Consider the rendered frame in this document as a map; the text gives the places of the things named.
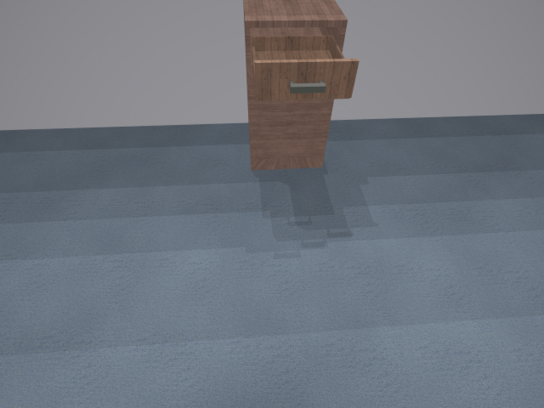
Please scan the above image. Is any drawer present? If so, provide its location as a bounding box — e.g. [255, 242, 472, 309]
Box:
[251, 36, 359, 101]

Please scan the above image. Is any handle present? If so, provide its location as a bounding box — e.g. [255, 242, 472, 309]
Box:
[290, 80, 326, 94]

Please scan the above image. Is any cabinet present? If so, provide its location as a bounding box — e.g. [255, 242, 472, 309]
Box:
[243, 0, 348, 170]

